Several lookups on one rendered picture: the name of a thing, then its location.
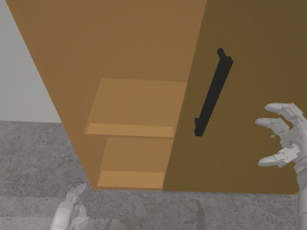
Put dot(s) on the handle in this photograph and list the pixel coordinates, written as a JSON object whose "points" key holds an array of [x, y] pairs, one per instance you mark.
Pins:
{"points": [[214, 92]]}

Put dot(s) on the robot left hand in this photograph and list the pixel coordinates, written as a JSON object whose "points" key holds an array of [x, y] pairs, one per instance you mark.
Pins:
{"points": [[63, 219]]}

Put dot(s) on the robot right hand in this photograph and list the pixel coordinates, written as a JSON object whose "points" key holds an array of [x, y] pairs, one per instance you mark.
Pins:
{"points": [[297, 135]]}

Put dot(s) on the right robot forearm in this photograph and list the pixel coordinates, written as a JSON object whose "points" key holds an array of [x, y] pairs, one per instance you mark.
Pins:
{"points": [[301, 177]]}

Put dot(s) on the wardrobe door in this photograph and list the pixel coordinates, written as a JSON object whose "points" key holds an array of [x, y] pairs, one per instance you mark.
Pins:
{"points": [[267, 41]]}

